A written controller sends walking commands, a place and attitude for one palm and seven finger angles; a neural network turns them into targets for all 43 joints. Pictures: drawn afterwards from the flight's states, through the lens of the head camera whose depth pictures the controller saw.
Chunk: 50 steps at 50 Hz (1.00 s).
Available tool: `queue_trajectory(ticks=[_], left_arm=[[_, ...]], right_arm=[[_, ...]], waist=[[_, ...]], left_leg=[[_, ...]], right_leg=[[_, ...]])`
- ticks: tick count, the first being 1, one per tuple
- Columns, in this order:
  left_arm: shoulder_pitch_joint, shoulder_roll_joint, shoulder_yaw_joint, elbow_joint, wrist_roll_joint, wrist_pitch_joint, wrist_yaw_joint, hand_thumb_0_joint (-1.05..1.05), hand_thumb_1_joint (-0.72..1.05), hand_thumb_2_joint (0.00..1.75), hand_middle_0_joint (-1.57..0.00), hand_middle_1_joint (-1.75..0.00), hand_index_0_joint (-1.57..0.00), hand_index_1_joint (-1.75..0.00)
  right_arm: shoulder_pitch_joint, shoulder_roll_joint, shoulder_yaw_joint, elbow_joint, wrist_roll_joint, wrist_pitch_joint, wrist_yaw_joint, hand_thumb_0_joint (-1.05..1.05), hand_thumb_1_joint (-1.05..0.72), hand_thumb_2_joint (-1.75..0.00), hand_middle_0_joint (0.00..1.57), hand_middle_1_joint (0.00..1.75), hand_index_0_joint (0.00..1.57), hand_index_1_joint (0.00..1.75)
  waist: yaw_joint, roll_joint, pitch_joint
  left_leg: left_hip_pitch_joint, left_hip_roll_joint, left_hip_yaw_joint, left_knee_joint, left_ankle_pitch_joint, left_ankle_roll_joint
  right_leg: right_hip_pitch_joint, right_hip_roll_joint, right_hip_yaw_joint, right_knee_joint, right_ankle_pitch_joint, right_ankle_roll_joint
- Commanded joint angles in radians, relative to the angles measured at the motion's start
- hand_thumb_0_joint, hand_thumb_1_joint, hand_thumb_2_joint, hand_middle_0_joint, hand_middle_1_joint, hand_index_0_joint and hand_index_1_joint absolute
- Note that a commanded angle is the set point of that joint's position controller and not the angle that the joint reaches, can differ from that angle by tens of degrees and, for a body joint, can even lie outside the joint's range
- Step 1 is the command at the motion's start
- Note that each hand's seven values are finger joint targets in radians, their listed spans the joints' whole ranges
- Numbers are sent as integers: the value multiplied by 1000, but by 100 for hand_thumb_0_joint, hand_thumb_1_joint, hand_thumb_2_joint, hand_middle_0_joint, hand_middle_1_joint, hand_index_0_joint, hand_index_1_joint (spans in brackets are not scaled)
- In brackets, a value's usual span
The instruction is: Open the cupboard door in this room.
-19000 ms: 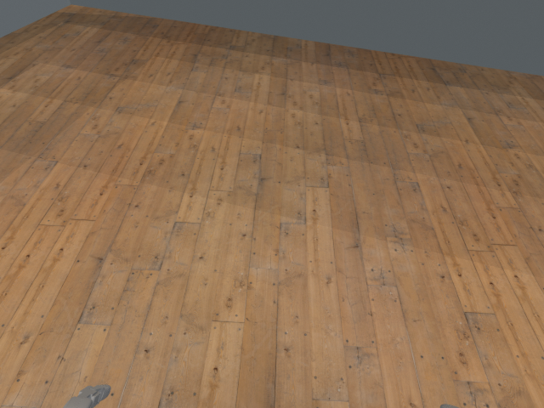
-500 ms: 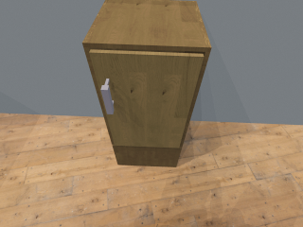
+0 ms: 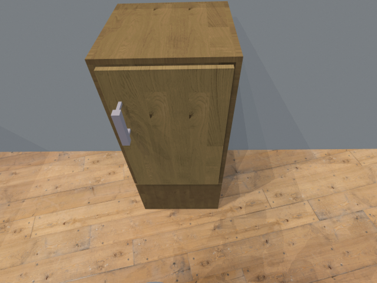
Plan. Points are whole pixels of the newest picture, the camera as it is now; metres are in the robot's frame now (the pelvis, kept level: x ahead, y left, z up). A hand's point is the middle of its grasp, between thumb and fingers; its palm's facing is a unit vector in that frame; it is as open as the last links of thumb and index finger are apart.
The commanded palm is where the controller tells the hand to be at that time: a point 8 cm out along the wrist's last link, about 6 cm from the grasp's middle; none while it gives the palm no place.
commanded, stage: come to a stop and stand still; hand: left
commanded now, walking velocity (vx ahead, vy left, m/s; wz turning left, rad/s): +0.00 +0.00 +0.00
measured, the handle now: (123, 123) +0.55 +0.25 -0.02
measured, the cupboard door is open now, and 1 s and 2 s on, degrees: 0 0 0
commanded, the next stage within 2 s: look again from close up in 1.50 s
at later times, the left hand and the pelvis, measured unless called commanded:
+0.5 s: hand out of the picture +0.00 +0.15 -0.16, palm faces +0.03 -0.98 -0.21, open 7.3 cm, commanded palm none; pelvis -0.01 -0.03 +0.01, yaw +1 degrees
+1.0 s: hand out of the picture +0.02 +0.14 -0.16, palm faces +0.05 -0.98 -0.17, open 7.3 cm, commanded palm none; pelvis +0.03 -0.02 +0.02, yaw +1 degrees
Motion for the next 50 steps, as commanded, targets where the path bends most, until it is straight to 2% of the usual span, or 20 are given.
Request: queue_trajectory(ticks=[1, 2, 3, 4, 5, 6, 7, 8, 9, 10, 11, 14, 15, 17, 21, 27, 36, 42, 47, 50], left_arm=[[27, 178, 31, -84, 7, -31, 9, 0, 90, 90, -20, -30, -20, -30], [0, 174, 29, -89, 7, -31, 10, 0, 90, 90, -20, -30, -20, -30], [-14, 163, 24, -93, 4, -24, 9, 0, 90, 90, -20, -30, -20, -30], [-26, 162, 22, -95, 2, -15, 7, 0, 90, 90, -20, -30, -20, -30], [-36, 152, 20, -97, -1, -10, 5, 0, 90, 90, -20, -30, -20, -30], [-27, 132, 13, -91, -8, -1, 1, 0, 90, 90, -20, -30, -20, -30], [-7, 116, 10, -89, -12, 5, -1, 0, 90, 90, -20, -30, -20, -30], [5, 114, 11, -85, -12, 7, -3, 0, 90, 90, -20, -30, -20, -30], [13, 121, 11, -71, -9, 11, -5, 0, 90, 90, -20, -30, -20, -30], [42, 124, 10, -62, -4, 7, -9, 0, 90, 90, -20, -30, -20, -30], [63, 124, 9, -45, -6, 4, -13, 0, 90, 90, -20, -30, -20, -30], [67, 135, 8, -21, -11, -7, -19, 0, 90, 90, -20, -30, -20, -30], [51, 137, 8, -22, -11, -8, -18, 0, 90, 90, -20, -30, -20, -30], [39, 138, 9, -17, -13, -9, -18, 0, 90, 90, -20, -30, -20, -30], [51, 126, 6, 12, -15, -13, -19, 0, 90, 90, -20, -30, -20, -30], [86, 107, -1, 69, -17, -18, -19, 0, 90, 90, -20, -30, -20, -30], [123, 68, -13, 130, -18, -29, -15, 0, 90, 90, -20, -30, -20, -30], [140, 55, -15, 148, -15, -33, -11, 0, 90, 90, -20, -30, -20, -30], [140, 48, -17, 158, -13, -30, -10, 0, 90, 90, -20, -30, -20, -30], [142, 49, -16, 160, -11, -30, -8, 0, 90, 90, -20, -30, -20, -30]], right_arm=[[63, -32, -14, -100, -4, -7, 6, 0, -90, -90, 20, 30, 20, 30], [80, -44, -13, -100, -3, -9, 1, 0, -90, -90, 20, 30, 20, 30], [101, -42, -11, -91, -2, -9, -2, 0, -90, -90, 20, 30, 20, 30], [131, -40, -7, -77, -4, -12, -2, 0, -90, -90, 20, 30, 20, 30], [169, -39, -3, -59, -6, -19, 0, 0, -90, -90, 20, 30, 20, 30], [177, -58, 2, -48, -12, -26, 0, 0, -90, -90, 20, 30, 20, 30], [163, -78, 5, -52, -20, -32, -4, 0, -90, -90, 20, 30, 20, 30], [141, -89, 7, -57, -24, -31, -6, 0, -90, -90, 20, 30, 20, 30], [117, -90, 8, -52, -25, -30, -6, 0, -90, -90, 20, 30, 20, 30], [109, -85, 10, -50, -23, -35, -6, 0, -90, -90, 20, 30, 20, 30], [110, -87, 13, -48, -21, -35, -8, 0, -90, -90, 20, 30, 20, 30], [178, -74, 20, -17, -20, -33, -12, 0, -90, -90, 20, 30, 20, 30], [205, -62, 23, -2, -20, -30, -11, 0, -90, -90, 20, 30, 20, 30], [242, -54, 28, 25, -21, -28, -10, 0, -90, -90, 20, 30, 20, 30], [271, -45, 36, 63, -19, -31, -12, 0, -90, -90, 20, 30, 20, 30], [292, -20, 46, 113, -16, -36, -17, 0, -90, -90, 20, 30, 20, 30], [285, -7, 52, 151, -8, -53, -28, 0, -90, -90, 20, 30, 20, 30], [263, -10, 49, 157, -5, -63, -37, 0, -90, -90, 20, 30, 20, 30], [238, -10, 51, 167, -4, -61, -41, 0, -90, -90, 20, 30, 20, 30], [231, -10, 50, 169, -5, -62, -41, 0, -90, -90, 20, 30, 20, 30]], waist=[[-43, -151, -90], [-53, -212, -77], [-57, -225, -54], [-65, -206, -28], [-78, -128, 4], [-62, -21, 44], [-42, 63, 74], [-24, 80, 99], [-9, 131, 110], [6, 114, 90], [11, 54, 67], [-15, -105, 19], [-28, -122, 22], [-39, -94, 19], [-38, -58, 20], [-31, -55, 50], [-22, -28, 30], [-18, -8, -20], [-18, -53, 13], [-17, -44, 11]], left_leg=[[-31, -17, -5, 139, -60, 10], [1, -10, -12, 83, -58, 12], [66, -11, -2, 2, -36, 11], [133, -20, 10, -87, 13, 10], [196, -15, 9, -182, 78, 16], [181, 19, -56, -254, 91, 34], [95, 82, -137, -341, 37, 64], [-13, 109, -178, -409, -87, 82], [-90, 102, -205, -463, -187, 81], [-100, 96, -189, -463, -178, 78], [-97, 81, -157, -446, -180, 69], [15, 19, -62, -330, -44, 46], [59, 15, -47, -320, -23, 42], [89, 7, -40, -296, 0, 38], [82, 16, -47, -313, 12, 38], [64, 20, -44, -312, 54, 33], [94, 45, -56, -350, 143, 31], [140, 62, -54, -341, 250, 35], [149, 64, -55, -344, 267, 36], [174, 65, -52, -347, 301, 38]], right_leg=[[60, -246, 240, -230, 445, -141], [35, -242, 215, -234, 398, -143], [-26, -226, 189, -252, 266, -130], [-93, -199, 171, -263, 99, -104], [-154, -169, 145, -247, -38, -76], [-183, -118, 128, -216, -131, -41], [-149, -68, 104, -200, -149, -14], [-68, -47, 82, -197, -125, -7], [8, -46, 68, -179, -104, -6], [56, -49, 70, -178, -54, -6], [87, -58, 89, -206, -66, -9], [34, -124, 198, -340, -227, -32], [-4, -136, 201, -368, -263, -38], [-43, -143, 205, -384, -284, -40], [-23, -131, 187, -374, -241, -37], [0, -131, 189, -382, -192, -41], [76, -112, 139, -320, 48, -33], [131, -110, 113, -262, 255, -28], [119, -111, 108, -258, 289, -23], [121, -112, 104, -251, 321, -22]])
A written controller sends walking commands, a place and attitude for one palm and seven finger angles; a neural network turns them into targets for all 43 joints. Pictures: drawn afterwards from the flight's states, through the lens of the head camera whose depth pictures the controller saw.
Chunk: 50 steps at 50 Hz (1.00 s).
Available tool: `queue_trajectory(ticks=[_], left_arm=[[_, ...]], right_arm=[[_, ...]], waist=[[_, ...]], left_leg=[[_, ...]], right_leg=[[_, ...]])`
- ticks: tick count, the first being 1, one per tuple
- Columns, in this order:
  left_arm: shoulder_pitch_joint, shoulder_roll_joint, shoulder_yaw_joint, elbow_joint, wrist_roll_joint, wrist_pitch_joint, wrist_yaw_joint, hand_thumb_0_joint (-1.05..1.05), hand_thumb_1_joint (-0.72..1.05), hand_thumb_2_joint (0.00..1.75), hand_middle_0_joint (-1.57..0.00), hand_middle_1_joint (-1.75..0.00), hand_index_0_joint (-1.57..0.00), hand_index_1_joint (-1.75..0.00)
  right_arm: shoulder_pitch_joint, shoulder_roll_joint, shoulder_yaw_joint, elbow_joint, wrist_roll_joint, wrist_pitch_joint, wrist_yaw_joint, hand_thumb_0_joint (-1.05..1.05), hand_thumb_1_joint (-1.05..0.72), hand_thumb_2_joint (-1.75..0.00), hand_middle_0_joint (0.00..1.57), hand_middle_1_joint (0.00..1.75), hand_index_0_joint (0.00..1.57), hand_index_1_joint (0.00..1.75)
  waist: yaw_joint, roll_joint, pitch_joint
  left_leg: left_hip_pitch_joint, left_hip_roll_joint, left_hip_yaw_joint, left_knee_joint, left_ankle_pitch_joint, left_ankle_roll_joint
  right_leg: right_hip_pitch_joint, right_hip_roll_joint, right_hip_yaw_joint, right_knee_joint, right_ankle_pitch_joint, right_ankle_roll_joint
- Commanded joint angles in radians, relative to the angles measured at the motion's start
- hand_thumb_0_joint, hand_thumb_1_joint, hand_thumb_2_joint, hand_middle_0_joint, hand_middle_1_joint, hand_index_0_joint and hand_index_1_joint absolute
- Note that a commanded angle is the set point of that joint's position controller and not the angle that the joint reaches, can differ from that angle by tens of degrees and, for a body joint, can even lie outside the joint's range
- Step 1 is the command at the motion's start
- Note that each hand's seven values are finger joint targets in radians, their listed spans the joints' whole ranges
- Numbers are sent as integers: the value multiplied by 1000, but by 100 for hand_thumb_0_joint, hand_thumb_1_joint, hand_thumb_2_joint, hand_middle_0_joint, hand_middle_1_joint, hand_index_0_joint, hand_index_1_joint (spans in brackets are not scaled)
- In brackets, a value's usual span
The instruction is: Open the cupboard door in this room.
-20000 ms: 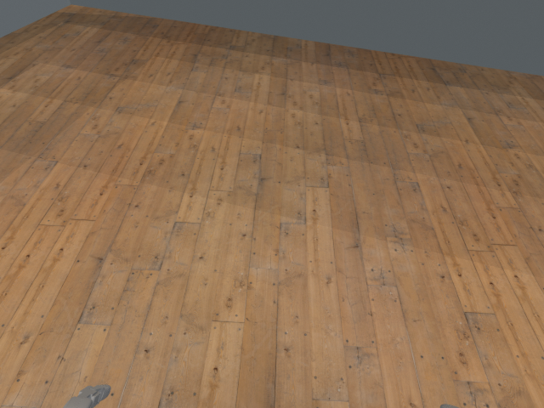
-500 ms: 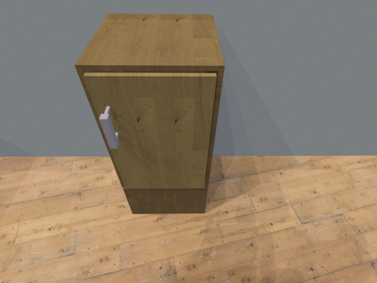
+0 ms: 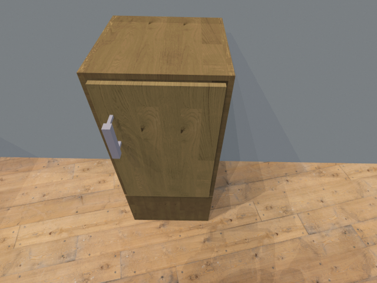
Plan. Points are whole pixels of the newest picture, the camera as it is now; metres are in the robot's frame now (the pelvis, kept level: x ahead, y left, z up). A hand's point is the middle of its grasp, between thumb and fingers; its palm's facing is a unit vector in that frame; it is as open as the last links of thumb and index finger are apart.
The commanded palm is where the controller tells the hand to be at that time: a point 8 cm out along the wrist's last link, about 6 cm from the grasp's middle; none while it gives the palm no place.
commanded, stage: come to a stop and stand still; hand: left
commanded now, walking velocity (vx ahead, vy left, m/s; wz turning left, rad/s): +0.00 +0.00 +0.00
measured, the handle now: (113, 136) +0.52 +0.27 -0.04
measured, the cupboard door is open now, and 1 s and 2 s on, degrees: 0 0 0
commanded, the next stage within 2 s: look again from close up in 0.50 s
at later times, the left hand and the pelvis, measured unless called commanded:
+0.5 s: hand out of the picture +0.02 +0.17 -0.18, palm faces +0.03 -0.98 -0.19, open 7.3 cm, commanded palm none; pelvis +0.02 +0.00 +0.00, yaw +0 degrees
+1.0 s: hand out of the picture +0.00 +0.15 -0.18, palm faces +0.05 -0.99 -0.16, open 7.3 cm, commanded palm none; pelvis +0.02 -0.01 +0.00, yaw +0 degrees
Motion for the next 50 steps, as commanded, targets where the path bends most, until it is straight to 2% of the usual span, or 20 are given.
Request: queue_trajectory(ticks=[1, 8, 10, 16, 23, 24, 26, 35, 46, 50], left_arm=[[68, 84, 15, -21, 4, -9, 9, 0, 90, 90, -20, -30, -20, -30], [62, 101, 19, -24, 3, -7, 9, 0, 90, 90, -20, -30, -20, -30], [57, 100, 20, -25, 4, -6, 9, 0, 90, 90, -20, -30, -20, -30], [57, 104, 20, -25, 3, -4, 9, 0, 90, 90, -20, -30, -20, -30], [56, 106, 23, -25, 2, -3, 10, 0, 90, 90, -20, -30, -20, -30], [56, 107, 22, -23, 2, -4, 10, 0, 90, 90, -20, -30, -20, -30], [56, 103, 22, -24, 2, -2, 11, 0, 90, 90, -20, -30, -20, -30], [65, 100, 23, -20, 3, -1, 11, 0, 90, 90, -20, -30, -20, -30], [75, 99, 24, -19, 2, -5, 13, 0, 90, 90, -20, -30, -20, -30], [79, 95, 23, -15, 3, -4, 13, 0, 90, 90, -20, -30, -20, -30]], right_arm=[[76, -74, -13, -20, -3, -14, -8, 0, -90, -90, 20, 30, 20, 30], [61, -84, -13, -21, -3, -14, -10, 0, -90, -90, 20, 30, 20, 30], [59, -83, -13, -19, -3, -13, -10, 0, -90, -90, 20, 30, 20, 30], [52, -90, -12, -13, -4, -11, -11, 0, -90, -90, 20, 30, 20, 30], [56, -89, -13, -10, -4, -11, -13, 0, -90, -90, 20, 30, 20, 30], [58, -88, -13, -10, -3, -11, -13, 0, -90, -90, 20, 30, 20, 30], [59, -88, -13, -6, -4, -11, -14, 0, -90, -90, 20, 30, 20, 30], [62, -75, -13, -1, -3, -7, -14, 0, -90, -90, 20, 30, 20, 30], [69, -72, -15, 3, -2, -7, -15, 0, -90, -90, 20, 30, 20, 30], [67, -66, -14, 3, -1, -7, -16, 0, -90, -90, 20, 30, 20, 30]], waist=[[-5, 0, 49], [-4, 6, 24], [-5, -4, 29], [-1, 22, 38], [-2, 9, 25], [-2, -6, 28], [0, 9, 35], [2, -7, 63], [-1, 0, 37], [1, 3, 57]], left_leg=[[-22, 95, -72, -69, 211, 38], [-2, 94, -68, -64, 232, 36], [1, 95, -70, -68, 241, 36], [9, 94, -67, -65, 244, 35], [18, 97, -65, -64, 256, 34], [15, 97, -66, -68, 245, 33], [18, 96, -65, -67, 255, 34], [8, 92, -65, -75, 208, 32], [15, 90, -62, -67, 210, 27], [11, 91, -61, -70, 206, 27]], right_leg=[[-4, -141, 122, -67, 284, 7], [26, -147, 122, -61, 327, 6], [28, -144, 121, -56, 339, 5], [26, -147, 121, -59, 339, 4], [41, -149, 121, -58, 364, 2], [41, -150, 121, -60, 362, 2], [37, -148, 119, -58, 360, 2], [31, -150, 121, -78, 331, 3], [45, -152, 127, -84, 360, 4], [37, -152, 127, -92, 359, 8]])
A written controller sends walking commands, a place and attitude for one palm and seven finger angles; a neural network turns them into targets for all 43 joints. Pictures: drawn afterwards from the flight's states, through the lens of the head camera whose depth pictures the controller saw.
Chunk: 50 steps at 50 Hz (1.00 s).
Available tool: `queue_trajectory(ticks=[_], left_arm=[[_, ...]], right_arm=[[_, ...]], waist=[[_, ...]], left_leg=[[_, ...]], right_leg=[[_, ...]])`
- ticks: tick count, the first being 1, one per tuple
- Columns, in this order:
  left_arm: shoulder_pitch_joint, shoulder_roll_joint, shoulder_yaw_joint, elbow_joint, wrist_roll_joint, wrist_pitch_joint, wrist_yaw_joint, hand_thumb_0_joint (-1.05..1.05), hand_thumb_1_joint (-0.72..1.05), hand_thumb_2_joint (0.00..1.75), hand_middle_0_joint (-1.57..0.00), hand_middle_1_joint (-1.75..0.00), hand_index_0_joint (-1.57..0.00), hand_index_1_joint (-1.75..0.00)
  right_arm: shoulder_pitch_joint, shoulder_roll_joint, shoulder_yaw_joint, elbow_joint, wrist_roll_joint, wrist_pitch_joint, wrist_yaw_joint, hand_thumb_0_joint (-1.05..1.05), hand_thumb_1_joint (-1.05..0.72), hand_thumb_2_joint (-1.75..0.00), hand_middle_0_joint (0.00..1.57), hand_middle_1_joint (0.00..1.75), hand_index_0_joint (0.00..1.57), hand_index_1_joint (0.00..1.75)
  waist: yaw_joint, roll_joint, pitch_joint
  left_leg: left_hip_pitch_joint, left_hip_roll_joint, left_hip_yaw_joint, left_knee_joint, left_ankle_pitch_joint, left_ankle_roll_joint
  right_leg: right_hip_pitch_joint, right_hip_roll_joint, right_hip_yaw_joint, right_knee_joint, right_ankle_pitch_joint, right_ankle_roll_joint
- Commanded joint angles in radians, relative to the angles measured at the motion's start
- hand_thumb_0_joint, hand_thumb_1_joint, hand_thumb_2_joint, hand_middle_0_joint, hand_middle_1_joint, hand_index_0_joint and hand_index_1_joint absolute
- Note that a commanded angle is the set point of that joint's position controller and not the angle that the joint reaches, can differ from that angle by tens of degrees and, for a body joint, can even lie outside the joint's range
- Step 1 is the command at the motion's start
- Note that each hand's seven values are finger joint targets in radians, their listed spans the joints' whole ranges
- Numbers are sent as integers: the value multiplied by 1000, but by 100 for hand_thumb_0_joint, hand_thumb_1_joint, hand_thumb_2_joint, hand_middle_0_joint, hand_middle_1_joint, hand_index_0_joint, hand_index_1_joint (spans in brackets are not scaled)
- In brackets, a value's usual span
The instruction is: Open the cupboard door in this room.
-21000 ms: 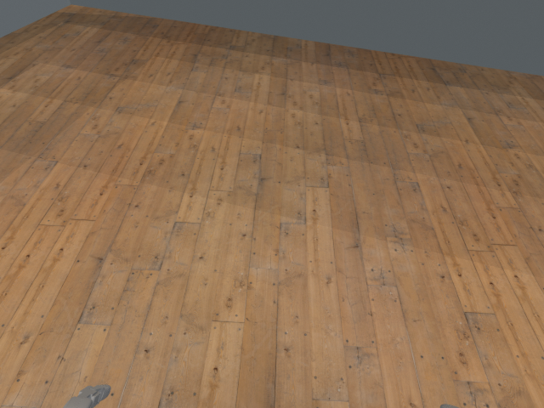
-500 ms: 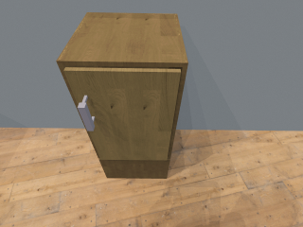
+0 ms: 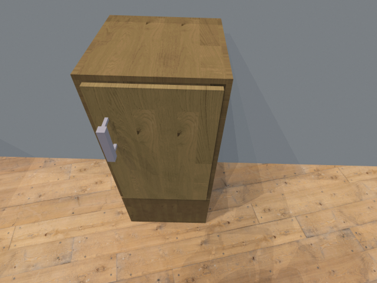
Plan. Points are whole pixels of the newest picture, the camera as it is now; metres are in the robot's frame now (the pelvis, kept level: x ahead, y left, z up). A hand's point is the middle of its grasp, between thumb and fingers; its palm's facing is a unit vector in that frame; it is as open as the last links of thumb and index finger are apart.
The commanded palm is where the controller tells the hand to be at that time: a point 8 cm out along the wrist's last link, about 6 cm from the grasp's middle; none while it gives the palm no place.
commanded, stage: look again from close up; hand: left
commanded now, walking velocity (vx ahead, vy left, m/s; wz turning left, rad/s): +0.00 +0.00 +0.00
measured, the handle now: (109, 139) +0.50 +0.28 -0.04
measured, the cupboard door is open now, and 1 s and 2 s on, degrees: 0 0 0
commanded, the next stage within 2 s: raise the hand with hooked fingers in 0.14 s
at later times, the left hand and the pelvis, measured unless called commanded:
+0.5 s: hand (106, 249) +0.19 +0.18 -0.01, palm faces +0.15 -0.99 -0.09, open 7.7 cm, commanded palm +0.10 +0.23 -0.06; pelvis -0.05 +0.01 -0.03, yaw +1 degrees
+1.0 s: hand (95, 268) +0.16 +0.21 -0.05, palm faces -0.10 -0.99 -0.04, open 10.6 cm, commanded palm +0.13 +0.28 -0.05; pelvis -0.10 +0.03 -0.10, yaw +1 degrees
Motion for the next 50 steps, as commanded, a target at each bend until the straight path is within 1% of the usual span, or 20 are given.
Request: queue_trajectory(ticks=[1, 11, 12, 13, 14, 15, 16, 17, 18, 21, 24, 25, 28, 30, 33, 36, 39, 42, 45, 50], left_arm=[[77, 96, 17, -20, 3, -8, 10, 0, 90, 90, -20, -30, -20, -30], [83, 86, 15, -16, 3, -7, 8, 0, 90, 90, -20, -30, -20, -30], [172, 130, 26, 16, 14, -35, 49, 0, 90, 90, -20, -30, -20, -30], [-583, 308, 29, -1515, -209, -255, 21, 0, 88, 89, -20, -32, -20, -32], [-235, 265, 67, -1249, -128, -190, 72, 0, 85, 88, -20, -33, -20, -33], [-213, 218, 56, -1208, -147, -140, 125, 0, 83, 87, -21, -34, -21, -34], [83, -10, -50, -925, -141, -31, 116, 0, 81, 86, -21, -36, -21, -36], [-61, -19, -84, -1133, -179, -57, 88, 0, 78, 85, -21, -37, -21, -37], [-32, 23, -59, -1158, -188, -100, 65, 0, 76, 84, -21, -39, -21, -39], [-61, 5, -46, -1030, -164, -239, 1, 0, 69, 81, -22, -43, -22, -43], [156, 5, 54, -878, -211, -424, -128, 0, 62, 78, -22, -48, -22, -48], [256, 54, 136, -842, -232, -474, -189, 0, 60, 77, -22, -50, -22, -50], [217, 149, 255, -897, -271, -601, -330, 0, 53, 74, -23, -54, -23, -54], [164, 208, 278, -989, -246, -558, -308, 0, 48, 72, -23, -57, -23, -57], [-52, 171, 188, -1196, -227, -501, -235, 0, 41, 69, -24, -62, -24, -62], [-207, 204, 216, -1417, -224, -559, -167, 0, 34, 66, -24, -66, -24, -66], [-234, 175, 146, -1490, -223, -625, -187, 0, 27, 63, -25, -70, -25, -70], [-248, 158, 68, -1378, -230, -592, -268, 0, 20, 60, -25, -75, -25, -75], [-164, 200, 111, -1148, -246, -440, -339, 0, 13, 57, -25, -80, -25, -80], [-86, 292, 315, -1193, -313, -235, -309, 0, 1, 52, -26, -87, -26, -87]], right_arm=[[83, -75, -14, -20, -3, -9, -10, 0, -90, -90, 20, 30, 20, 30], [84, -72, -12, -20, -4, -9, -9, 0, -90, -90, 20, 30, 20, 30], [-52, -121, -28, -101, 7, -17, 4, 0, -90, -90, 20, 30, 20, 30], [-19, -329, -43, -462, 34, -180, -35, 0, -90, -90, 20, 30, 20, 30], [-95, -216, -23, -402, 26, -248, -62, 0, -90, -90, 20, 30, 20, 30], [-100, -234, -47, -366, 45, -266, -66, 0, -90, -90, 20, 30, 20, 30], [-61, -181, -50, -353, 58, -260, -59, 0, -90, -90, 20, 30, 20, 30], [-72, -219, -53, -434, 72, -270, -61, 0, -90, -90, 20, 30, 20, 30], [-80, -248, -65, -450, 71, -291, -69, 0, -90, -90, 20, 30, 20, 30], [-62, -265, -73, -523, 31, -322, -56, 0, -90, -90, 20, 30, 20, 30], [-116, -264, -95, -594, 10, -337, -16, 0, -90, -90, 20, 30, 20, 30], [-117, -267, -107, -617, 13, -330, 8, 0, -90, -90, 20, 30, 20, 30], [-169, -259, -111, -709, 14, -295, 43, 0, -90, -90, 20, 30, 20, 30], [-201, -254, -112, -778, 13, -250, 47, 0, -90, -90, 20, 30, 20, 30], [-217, -247, -96, -874, 23, -209, 38, 0, -90, -90, 20, 30, 20, 30], [-140, -232, -94, -853, 14, -203, 12, 0, -90, -90, 20, 30, 20, 30], [-117, -229, -71, -813, 8, -229, -9, 0, -90, -90, 20, 30, 20, 30], [-117, -256, -51, -774, 12, -254, -22, 0, -90, -90, 20, 30, 20, 30], [-117, -276, -36, -769, 31, -254, -38, 0, -90, -90, 20, 30, 20, 30], [-152, -257, -38, -830, 45, -224, -47, 0, -90, -90, 20, 30, 20, 30]], waist=[[-4, 10, 38], [1, 9, 65], [48, -33, 126], [-103, 185, -371], [-16, 365, -396], [-33, 319, -279], [-44, 140, -151], [-47, 15, -81], [-51, -94, -114], [-88, -281, -47], [22, -330, -101], [77, -240, -170], [102, -55, -315], [116, 32, -322], [56, 68, -292], [-7, 69, -389], [-53, 121, -405], [-98, 102, -336], [-71, 34, -278], [55, -8, -442]], left_leg=[[-39, 81, -57, -46, 217, 43], [-50, 79, -64, -56, 188, 44], [-194, 51, 11, 219, 114, 7], [80, -22, -13, 38, 270, 64], [133, -17, 2, 14, 452, 72], [57, -2, -16, 29, 397, 42], [-43, 16, -38, 33, 334, 57], [-95, 14, -69, 57, 304, 67], [-101, 2, -55, 104, 246, 75], [-293, -41, -71, 246, 70, 64], [-553, -51, -76, 377, -28, 28], [-582, -63, -65, 410, 17, 14], [-694, -85, -12, 527, 39, 4], [-733, -87, 8, 546, -11, 16], [-731, -73, -2, 561, -115, 39], [-700, -38, -42, 618, -113, 56], [-662, -22, -72, 637, -90, 57], [-685, -14, -109, 630, -164, 56], [-766, -23, -119, 594, -262, 52], [-698, -40, -103, 503, -154, 44]], right_leg=[[-13, -164, 132, -67, 369, 18], [-36, -159, 131, -89, 278, 19], [-58, -234, 237, -80, 928, 127], [49, -169, 185, 32, 698, 52], [55, -84, 158, 60, 481, 18], [-58, -70, 95, 40, 266, 22], [-103, -71, 55, 38, 237, 40], [-138, -69, 47, 57, 259, 55], [-211, -67, 48, 63, 228, 67], [-435, -71, 57, 126, 7, 89], [-480, -86, 114, 254, -82, 82], [-416, -90, 132, 322, 32, 67], [-387, -101, 153, 475, 173, 50], [-428, -95, 182, 475, 40, 41], [-546, -77, 192, 451, -192, 36], [-576, -57, 194, 467, -215, 43], [-649, -38, 144, 502, -170, 40], [-732, -23, 98, 511, -221, 43], [-714, -24, 96, 468, -332, 48], [-502, -37, 81, 433, -274, 51]])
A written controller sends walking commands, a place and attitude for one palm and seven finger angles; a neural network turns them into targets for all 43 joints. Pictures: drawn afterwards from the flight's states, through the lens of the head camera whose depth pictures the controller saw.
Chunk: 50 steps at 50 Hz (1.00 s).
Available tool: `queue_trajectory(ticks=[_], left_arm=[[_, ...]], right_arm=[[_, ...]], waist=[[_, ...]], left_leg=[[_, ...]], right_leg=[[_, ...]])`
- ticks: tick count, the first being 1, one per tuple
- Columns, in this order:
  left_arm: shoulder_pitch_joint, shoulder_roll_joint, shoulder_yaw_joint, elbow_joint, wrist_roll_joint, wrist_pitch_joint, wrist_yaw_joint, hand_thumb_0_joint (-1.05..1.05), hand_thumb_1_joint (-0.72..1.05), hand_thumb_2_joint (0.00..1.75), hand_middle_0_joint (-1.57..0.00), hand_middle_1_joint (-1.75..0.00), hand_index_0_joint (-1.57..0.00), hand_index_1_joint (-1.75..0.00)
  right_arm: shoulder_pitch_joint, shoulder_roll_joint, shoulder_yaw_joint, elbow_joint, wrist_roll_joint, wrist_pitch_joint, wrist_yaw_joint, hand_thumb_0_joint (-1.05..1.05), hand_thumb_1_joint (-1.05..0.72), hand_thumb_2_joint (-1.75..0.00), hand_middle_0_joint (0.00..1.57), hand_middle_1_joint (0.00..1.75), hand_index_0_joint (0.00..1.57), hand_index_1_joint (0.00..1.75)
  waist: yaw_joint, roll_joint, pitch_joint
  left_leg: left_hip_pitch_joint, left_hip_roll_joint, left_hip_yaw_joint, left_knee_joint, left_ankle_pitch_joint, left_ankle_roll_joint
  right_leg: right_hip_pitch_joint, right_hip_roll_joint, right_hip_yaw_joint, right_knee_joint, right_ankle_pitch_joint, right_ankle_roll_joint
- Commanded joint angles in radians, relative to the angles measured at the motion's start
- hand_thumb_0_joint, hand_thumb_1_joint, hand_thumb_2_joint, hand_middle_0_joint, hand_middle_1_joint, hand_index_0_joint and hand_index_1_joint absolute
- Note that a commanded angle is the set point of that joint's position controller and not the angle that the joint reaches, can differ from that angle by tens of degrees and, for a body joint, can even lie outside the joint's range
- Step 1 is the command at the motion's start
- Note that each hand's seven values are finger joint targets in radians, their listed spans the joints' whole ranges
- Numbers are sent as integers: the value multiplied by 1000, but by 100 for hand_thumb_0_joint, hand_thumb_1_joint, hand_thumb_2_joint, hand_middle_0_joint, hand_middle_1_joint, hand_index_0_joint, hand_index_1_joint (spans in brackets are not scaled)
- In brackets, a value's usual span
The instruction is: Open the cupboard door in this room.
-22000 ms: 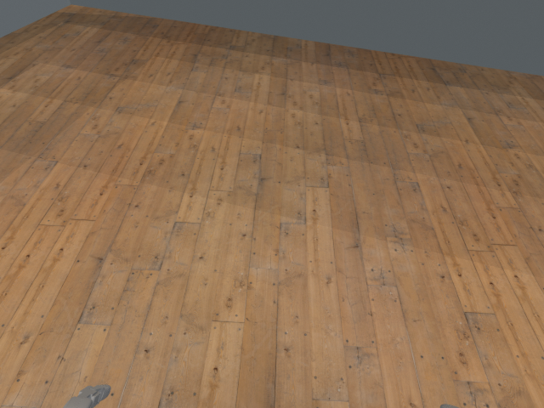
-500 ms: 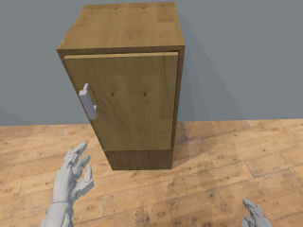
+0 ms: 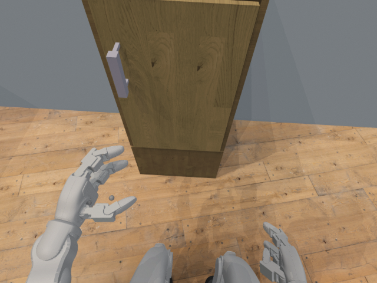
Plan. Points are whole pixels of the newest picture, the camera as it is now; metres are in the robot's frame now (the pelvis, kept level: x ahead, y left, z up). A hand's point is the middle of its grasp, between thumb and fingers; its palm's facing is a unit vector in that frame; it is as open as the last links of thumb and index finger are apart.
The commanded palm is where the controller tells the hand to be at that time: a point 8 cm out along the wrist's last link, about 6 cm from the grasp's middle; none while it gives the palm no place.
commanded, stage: raise the hand with hooked fingers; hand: left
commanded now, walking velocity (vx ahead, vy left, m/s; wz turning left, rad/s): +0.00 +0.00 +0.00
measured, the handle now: (120, 70) +0.60 +0.23 +0.06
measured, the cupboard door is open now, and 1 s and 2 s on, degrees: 0 0 0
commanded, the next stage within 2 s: move the hooked fingers beside the handle in 1.34 s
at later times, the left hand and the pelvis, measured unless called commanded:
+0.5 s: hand (67, 175) +0.29 +0.25 +0.07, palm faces +0.06 -1.00 -0.05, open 13.4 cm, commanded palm +0.27 +0.31 +0.07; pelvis +0.03 +0.02 +0.03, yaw -1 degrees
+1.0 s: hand (60, 153) +0.33 +0.28 +0.08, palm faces +0.00 -1.00 -0.03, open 14.0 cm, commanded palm +0.30 +0.33 +0.08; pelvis +0.04 +0.01 +0.03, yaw -1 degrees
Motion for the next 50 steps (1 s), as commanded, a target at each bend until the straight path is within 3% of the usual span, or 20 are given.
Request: queue_trajectory(ticks=[1, 3, 6, 8, 10, 13, 15, 18, 20, 23, 25, 27, 29, 32, 35, 38, 41, 45, 48, 50], left_arm=[[50, 157, 220, -222, -70, 78, 57, 0, -1, 51, -27, -88, -27, -88], [64, 136, 228, -309, -68, 25, 124, 0, -6, 49, -27, -92, -27, -92], [27, 128, 192, -306, -19, -86, 183, 0, -13, 46, -27, -96, -27, -96], [4, 108, 142, -220, 17, -144, 173, 0, -17, 44, -28, -99, -28, -99], [-46, 88, 93, -162, 20, -165, 118, 0, -22, 42, -28, -102, -28, -102], [-59, 136, 123, -136, -13, -137, 29, 0, -29, 39, -29, -107, -29, -107], [-60, 193, 187, -145, -50, -98, -8, 0, -34, 37, -29, -110, -29, -110], [-55, 242, 274, -205, -82, -74, -4, 0, -41, 34, -29, -114, -29, -114], [-68, 257, 304, -200, -91, -78, 17, 0, -45, 32, -30, -117, -30, -117], [-100, 214, 285, -120, -82, -95, 30, 0, -50, 30, -30, -120, -30, -120], [-141, 208, 262, -52, -73, -91, 6, 0, -50, 30, -30, -120, -30, -120], [-176, 224, 255, -15, -64, -77, -34, 0, -50, 30, -30, -120, -30, -120], [-194, 251, 266, 3, -71, -55, -79, 0, -50, 30, -30, -120, -30, -120], [-246, 321, 330, -10, -100, -36, -129, 0, -50, 30, -30, -120, -30, -120], [-287, 373, 394, 1, -126, -48, -133, 0, -50, 30, -30, -120, -30, -120], [-311, 373, 412, 66, -129, -66, -129, 0, -50, 30, -30, -120, -30, -120], [-341, 381, 405, 125, -121, -62, -149, 0, -50, 30, -30, -120, -30, -120], [-298, 327, 352, 166, -138, -28, -205, 0, -50, 30, -30, -120, -30, -120], [-298, 373, 390, 132, -144, -30, -210, 0, -50, 30, -30, -120, -30, -120], [-313, 402, 420, 115, -147, -50, -192, 0, -50, 30, -30, -120, -30, -120]], right_arm=[[-55, -179, -112, -216, 6, -49, -34, 0, -90, -90, 20, 30, 20, 30], [-45, -157, -113, -200, -1, -55, -24, 0, -90, -90, 20, 30, 20, 30], [-21, -164, -116, -159, -22, -64, -9, 0, -90, -90, 20, 30, 20, 30], [-1, -187, -120, -133, -28, -68, 1, 0, -90, -90, 20, 30, 20, 30], [10, -208, -123, -128, -25, -71, 1, 0, -90, -90, 20, 30, 20, 30], [25, -236, -135, -146, -6, -76, -13, 0, -90, -90, 20, 30, 20, 30], [30, -243, -135, -157, 4, -76, -25, 0, -90, -90, 20, 30, 20, 30], [36, -231, -135, -160, 6, -74, -33, 0, -90, -90, 20, 30, 20, 30], [39, -223, -129, -151, 0, -70, -30, 0, -90, -90, 20, 30, 20, 30], [39, -217, -125, -129, -4, -63, -21, 0, -90, -90, 20, 30, 20, 30], [43, -225, -122, -125, -3, -58, -19, 0, -90, -90, 20, 30, 20, 30], [46, -233, -121, -124, 0, -55, -18, 0, -90, -90, 20, 30, 20, 30], [51, -242, -124, -131, 5, -55, -23, 0, -90, -90, 20, 30, 20, 30], [55, -244, -122, -137, 7, -53, -29, 0, -90, -90, 20, 30, 20, 30], [54, -241, -116, -130, 1, -53, -32, 0, -90, -90, 20, 30, 20, 30], [55, -237, -113, -117, 1, -50, -29, 0, -90, -90, 20, 30, 20, 30], [61, -245, -113, -114, 3, -45, -26, 0, -90, -90, 20, 30, 20, 30], [76, -255, -119, -131, 9, -44, -23, 0, -90, -90, 20, 30, 20, 30], [81, -259, -126, -130, 8, -44, -17, 0, -90, -90, 20, 30, 20, 30], [79, -258, -126, -131, 4, -44, -15, 0, -90, -90, 20, 30, 20, 30]], waist=[[59, -16, -350], [64, 35, -347], [16, 47, -252], [-27, 47, -176], [-57, 30, -143], [-38, 44, -223], [-16, 48, -273], [11, 63, -338], [12, 69, -313], [-14, 64, -229], [-32, 75, -187], [-34, 95, -212], [-32, 67, -254], [-17, 76, -325], [-7, 74, -318], [-11, 75, -276], [-14, 104, -270], [-21, 42, -294], [-11, 42, -330], [-6, 59, -302]], left_leg=[[180, -39, -31, -290, 95, 0], [245, -27, -36, -312, 181, -7], [241, -14, -49, -301, 196, -12], [215, -9, -58, -288, 123, -13], [191, -10, -68, -283, 57, -11], [229, -13, -73, -311, 30, -15], [258, -20, -65, -322, 85, -14], [331, -19, -63, -339, 218, -23], [334, -18, -67, -336, 270, -31], [313, -13, -61, -328, 257, -33], [293, -14, -60, -320, 233, -29], [309, -14, -57, -325, 238, -32], [325, -14, -57, -327, 253, -25], [361, -18, -50, -324, 318, -22], [364, -17, -56, -320, 365, -27], [349, -16, -51, -328, 339, -27], [348, -15, -50, -334, 325, -27], [347, -19, -41, -334, 336, -11], [347, -20, -34, -329, 350, -8], [333, -20, -34, -327, 341, -10]], right_leg=[[321, 4, 144, -280, -45, 36], [310, 13, 103, -244, 71, 26], [204, 20, 81, -209, 87, 21], [103, 23, 71, -194, 29, 23], [65, 24, 73, -190, -7, 22], [112, 20, 81, -213, -18, 23], [181, 25, 88, -232, 20, 21], [252, 26, 77, -237, 119, 22], [250, 35, 70, -228, 153, 19], [202, 33, 67, -234, 152, 23], [178, 36, 71, -236, 140, 19], [185, 33, 73, -241, 146, 20], [219, 34, 78, -253, 165, 22], [279, 36, 87, -259, 227, 22], [287, 43, 84, -250, 257, 17], [269, 40, 85, -259, 233, 20], [259, 39, 87, -259, 218, 17], [295, 39, 93, -279, 247, 21], [323, 34, 105, -285, 271, 26], [307, 38, 105, -277, 252, 20]])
